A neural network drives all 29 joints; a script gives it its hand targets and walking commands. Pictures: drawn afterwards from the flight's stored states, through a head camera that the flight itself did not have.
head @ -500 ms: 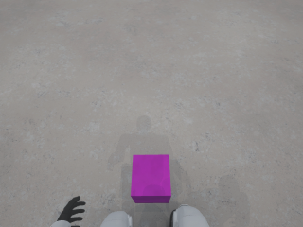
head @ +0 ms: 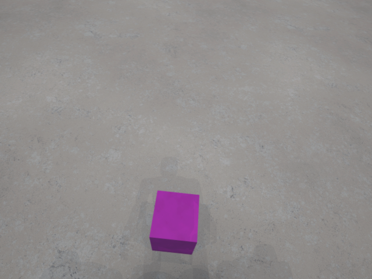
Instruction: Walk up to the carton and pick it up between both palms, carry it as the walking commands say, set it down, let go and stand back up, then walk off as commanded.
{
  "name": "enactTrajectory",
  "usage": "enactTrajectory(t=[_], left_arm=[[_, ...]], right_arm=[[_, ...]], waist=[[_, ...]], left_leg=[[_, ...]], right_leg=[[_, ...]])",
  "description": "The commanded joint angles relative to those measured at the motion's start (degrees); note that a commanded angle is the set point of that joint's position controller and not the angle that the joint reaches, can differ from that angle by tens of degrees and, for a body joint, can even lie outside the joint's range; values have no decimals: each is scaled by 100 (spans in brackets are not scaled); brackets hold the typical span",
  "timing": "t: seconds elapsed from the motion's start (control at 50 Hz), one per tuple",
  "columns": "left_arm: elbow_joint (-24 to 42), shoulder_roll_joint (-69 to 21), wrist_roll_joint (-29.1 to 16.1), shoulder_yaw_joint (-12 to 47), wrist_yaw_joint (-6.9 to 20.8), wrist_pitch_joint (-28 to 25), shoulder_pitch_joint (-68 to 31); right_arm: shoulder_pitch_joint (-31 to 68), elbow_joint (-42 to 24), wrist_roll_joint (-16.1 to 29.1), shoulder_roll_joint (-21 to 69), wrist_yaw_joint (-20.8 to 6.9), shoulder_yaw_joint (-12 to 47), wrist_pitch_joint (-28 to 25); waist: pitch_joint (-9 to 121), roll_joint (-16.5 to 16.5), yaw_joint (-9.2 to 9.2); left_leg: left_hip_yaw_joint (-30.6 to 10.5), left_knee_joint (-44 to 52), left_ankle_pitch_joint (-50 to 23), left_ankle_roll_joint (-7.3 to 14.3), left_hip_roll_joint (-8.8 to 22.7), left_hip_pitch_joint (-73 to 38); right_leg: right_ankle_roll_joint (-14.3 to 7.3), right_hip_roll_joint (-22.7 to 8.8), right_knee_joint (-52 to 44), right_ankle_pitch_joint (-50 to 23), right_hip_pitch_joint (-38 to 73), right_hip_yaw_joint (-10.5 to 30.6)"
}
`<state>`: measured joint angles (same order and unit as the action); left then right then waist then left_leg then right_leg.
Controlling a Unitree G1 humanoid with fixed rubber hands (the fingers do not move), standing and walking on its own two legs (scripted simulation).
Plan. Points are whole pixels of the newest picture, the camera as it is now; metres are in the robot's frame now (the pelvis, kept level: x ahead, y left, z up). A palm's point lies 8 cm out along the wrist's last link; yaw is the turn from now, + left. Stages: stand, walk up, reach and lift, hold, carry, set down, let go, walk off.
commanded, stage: walk up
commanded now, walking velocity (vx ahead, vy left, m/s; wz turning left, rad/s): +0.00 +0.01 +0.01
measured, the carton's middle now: (175, 223) +0.41 +0.02 -0.65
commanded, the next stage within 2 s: none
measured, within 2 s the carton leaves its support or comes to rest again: neither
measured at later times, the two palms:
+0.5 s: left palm out of the picture +0.00 +0.19 -0.14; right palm out of the picture -0.02 -0.22 -0.14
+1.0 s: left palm out of the picture +0.04 +0.20 -0.15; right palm out of the picture -0.02 -0.24 -0.15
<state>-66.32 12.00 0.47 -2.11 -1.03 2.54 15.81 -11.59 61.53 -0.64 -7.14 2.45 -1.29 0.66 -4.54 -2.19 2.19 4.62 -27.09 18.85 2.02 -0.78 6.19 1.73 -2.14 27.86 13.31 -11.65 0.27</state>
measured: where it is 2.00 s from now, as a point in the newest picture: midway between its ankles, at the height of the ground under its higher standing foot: outside the picture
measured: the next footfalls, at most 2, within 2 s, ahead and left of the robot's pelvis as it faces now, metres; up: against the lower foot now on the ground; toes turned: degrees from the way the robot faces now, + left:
none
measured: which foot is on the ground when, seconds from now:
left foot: down 0.00-1.00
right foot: down 0.00-1.00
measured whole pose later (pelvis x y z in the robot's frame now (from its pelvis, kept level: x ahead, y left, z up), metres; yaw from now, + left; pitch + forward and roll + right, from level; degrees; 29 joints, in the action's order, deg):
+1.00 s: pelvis +0.00 -0.02 +0.00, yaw -2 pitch -2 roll +0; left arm -62.6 8.1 0.9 -2.1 -2.3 1.2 12.1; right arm -17.3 63.6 -0.8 -7.6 3.3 -1.1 0.5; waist -1.5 -0.2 -0.5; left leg 6.3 -29.5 20.5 0.1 1.7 7.2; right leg -0.2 0.4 32.0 15.9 -14.5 1.7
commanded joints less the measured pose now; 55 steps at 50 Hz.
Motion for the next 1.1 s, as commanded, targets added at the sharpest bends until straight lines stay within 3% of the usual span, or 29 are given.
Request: enactTrajectory(t=[0.0,0.06,0.1,0.12,0.18,0.22,0.36,0.38,0.42,0.48,0.56,0.64,0.76,0.82,0.88,0.94,1.0,1.08], left_arm=[[113,299,26,31,-32,-255,-92],[-7,282,19,38,-82,-300,37],[-92,302,26,44,-96,-321,68],[-97,327,22,32,-95,-316,86],[-130,268,33,64,-113,-311,-11],[-188,139,20,74,-132,-316,39],[-217,75,19,62,-122,-315,-17],[-226,93,25,59,-128,-312,47],[-210,-4,8,89,-143,-306,-27],[-228,32,15,85,-142,-317,30],[152,143,1,-41,-163,-257,-141],[286,78,21,-39,-149,-232,-81],[455,187,30,-67,-161,-231,-132],[494,166,45,-78,-168,-216,-154],[579,184,34,-80,-157,-189,-202],[644,250,48,-104,-148,-213,-245],[680,260,53,-121,-145,-218,-267],[734,322,48,-146,-146,-209,-252]], right_arm=[[-222,-56,97,-698,-50,-85,-119],[-314,160,100,-695,-55,-81,-116],[-385,247,103,-683,-38,-72,-108],[-470,317,80,-658,-38,-39,-112],[-519,439,69,-658,-14,-35,-97],[-592,492,86,-520,-8,19,-112],[-813,572,42,-448,5,57,-154],[-875,574,36,-419,5,73,-158],[-912,538,50,-399,15,66,-159],[-1030,632,38,-413,19,87,-174],[-1072,440,29,-518,90,-4,-173],[-1105,364,8,-494,111,-1,-125],[-1090,229,-5,-605,119,-52,-113],[-1080,154,1,-655,117,-73,-89],[-1047,109,-18,-712,118,-83,-67],[-1094,57,-18,-814,116,-98,-55],[-1109,56,-26,-712,120,-77,-42],[-994,-64,-10,-734,115,-92,-19]], waist=[[189,10,-154],[104,-119,-151],[212,86,-186],[114,-54,-181],[-30,-50,-192],[-70,163,-183],[-136,204,-175],[-109,73,-156],[-223,243,-201],[-117,103,-189],[-117,232,-269],[-90,292,-235],[70,388,-284],[-64,224,-249],[-93,436,-250],[28,250,-284],[70,300,-259],[52,141,-285]], left_leg=[[-535,1024,-1004,-62,630,7],[-445,991,-1226,-75,637,-52],[-453,1035,-1256,-93,660,-235],[-496,1071,-1155,-101,654,-20],[-517,1148,-1192,-122,648,-23],[-503,1128,-1165,-152,662,112],[-552,1163,-1109,-173,673,288],[-570,1140,-1161,-180,682,236],[-547,1144,-1301,-199,692,255],[-565,1149,-1245,-196,692,244],[-402,779,-1133,-288,723,361],[-469,742,-1061,-191,788,370],[-372,581,-1027,-133,815,301],[-423,532,-1087,-95,870,447],[-403,569,-746,-64,868,499],[-322,471,-903,-65,868,347],[-318,489,-945,-72,894,352],[-218,390,-590,-84,827,355]], right_leg=[[-273,-427,-694,-1343,191,215],[-252,-458,-835,-1466,241,253],[-282,-492,-897,-1362,151,328],[-282,-460,-904,-1299,277,309],[-302,-468,-1022,-1146,183,343],[-262,-451,-1017,-1167,268,295],[-285,-426,-1023,-1063,313,295],[-262,-433,-1012,-1123,317,271],[-276,-431,-1001,-1192,213,299],[-284,-431,-996,-1120,309,283],[-286,-358,-606,-1481,24,351],[-322,-311,-422,-1093,-163,336],[-374,-252,-240,-1384,-227,341],[-386,-218,-101,-1463,-315,315],[-385,-173,-66,-1233,-433,335],[-419,-172,22,-1539,-478,317],[-441,-181,77,-1615,-443,386],[-483,-273,-146,-1500,-581,641]])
